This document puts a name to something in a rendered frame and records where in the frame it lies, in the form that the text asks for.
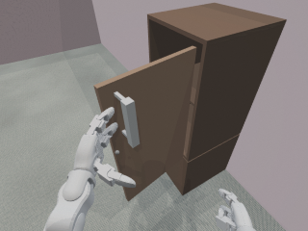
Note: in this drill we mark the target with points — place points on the robot right hand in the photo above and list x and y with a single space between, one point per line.
233 218

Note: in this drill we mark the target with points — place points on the handle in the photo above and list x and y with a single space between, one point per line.
128 108

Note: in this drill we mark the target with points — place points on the robot left forearm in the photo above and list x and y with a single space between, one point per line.
74 199

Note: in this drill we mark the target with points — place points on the cupboard door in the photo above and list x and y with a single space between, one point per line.
162 93

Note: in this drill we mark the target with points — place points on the robot left hand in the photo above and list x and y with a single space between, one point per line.
91 146

